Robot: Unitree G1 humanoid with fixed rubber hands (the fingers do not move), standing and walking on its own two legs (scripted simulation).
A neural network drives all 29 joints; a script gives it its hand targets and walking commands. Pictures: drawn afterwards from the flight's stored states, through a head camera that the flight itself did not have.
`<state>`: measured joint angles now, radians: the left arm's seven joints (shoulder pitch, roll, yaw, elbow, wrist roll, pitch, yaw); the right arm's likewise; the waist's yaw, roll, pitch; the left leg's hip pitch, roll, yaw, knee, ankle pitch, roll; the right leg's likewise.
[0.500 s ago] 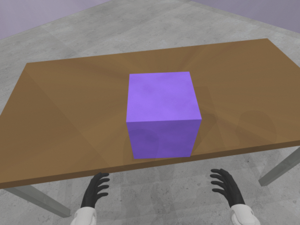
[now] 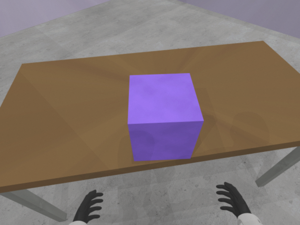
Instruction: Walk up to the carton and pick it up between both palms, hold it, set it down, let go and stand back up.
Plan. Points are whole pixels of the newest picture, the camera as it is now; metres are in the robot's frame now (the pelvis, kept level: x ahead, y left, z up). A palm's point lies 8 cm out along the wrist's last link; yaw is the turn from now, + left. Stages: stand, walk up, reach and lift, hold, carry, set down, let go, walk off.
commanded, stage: let go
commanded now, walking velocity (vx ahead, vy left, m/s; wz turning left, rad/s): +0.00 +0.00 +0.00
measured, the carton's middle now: (161, 118) +0.42 -0.01 +0.01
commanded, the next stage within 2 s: stand in 0.06 s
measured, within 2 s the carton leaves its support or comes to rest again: neither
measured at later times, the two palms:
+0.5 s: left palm out of the picture +0.05 +0.25 -0.12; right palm out of the picture +0.07 -0.25 -0.11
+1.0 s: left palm out of the picture +0.01 +0.23 -0.13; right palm out of the picture +0.04 -0.25 -0.12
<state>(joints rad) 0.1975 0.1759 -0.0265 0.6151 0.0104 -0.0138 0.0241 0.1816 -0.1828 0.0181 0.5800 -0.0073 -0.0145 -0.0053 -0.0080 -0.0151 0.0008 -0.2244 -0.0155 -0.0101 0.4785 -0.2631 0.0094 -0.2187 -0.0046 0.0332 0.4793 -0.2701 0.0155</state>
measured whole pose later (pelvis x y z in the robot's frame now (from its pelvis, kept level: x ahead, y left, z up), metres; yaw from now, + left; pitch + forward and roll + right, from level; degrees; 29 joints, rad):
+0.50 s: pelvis +0.00 -0.01 -0.01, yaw +3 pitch +3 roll -1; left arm 0.34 0.23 0.05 0.72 0.04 0.00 0.00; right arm 0.35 -0.21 -0.04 0.72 -0.05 -0.01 0.00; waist 0.00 -0.01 -0.02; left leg -0.32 -0.01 -0.06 0.57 -0.29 0.00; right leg -0.28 0.00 -0.02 0.53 -0.30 0.00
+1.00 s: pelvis +0.00 -0.01 +0.00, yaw +4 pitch +1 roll -1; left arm 0.36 0.19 0.07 0.88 0.03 0.00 0.02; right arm 0.38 -0.16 -0.05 0.85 -0.03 0.00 -0.02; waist 0.00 -0.01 -0.03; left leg -0.25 -0.01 -0.09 0.51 -0.27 -0.01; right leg -0.19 0.00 -0.04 0.46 -0.27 0.00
